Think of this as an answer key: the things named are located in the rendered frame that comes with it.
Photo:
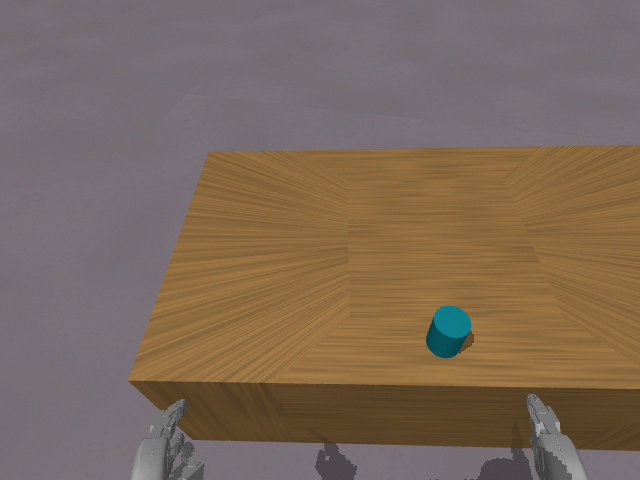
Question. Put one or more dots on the can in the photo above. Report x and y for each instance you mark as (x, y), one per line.
(449, 328)

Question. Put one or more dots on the left robot hand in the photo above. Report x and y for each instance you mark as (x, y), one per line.
(156, 453)

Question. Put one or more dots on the right robot hand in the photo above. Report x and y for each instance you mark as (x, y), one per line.
(555, 455)

